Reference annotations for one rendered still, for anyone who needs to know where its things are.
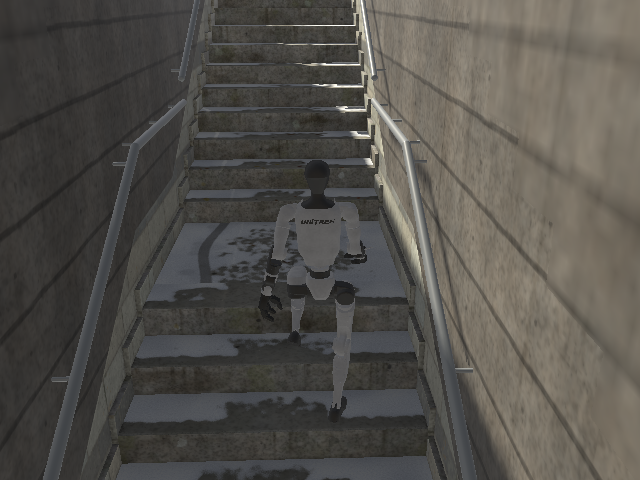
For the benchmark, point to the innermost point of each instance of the stairs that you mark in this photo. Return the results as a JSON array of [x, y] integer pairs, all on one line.
[[219, 394], [283, 88]]

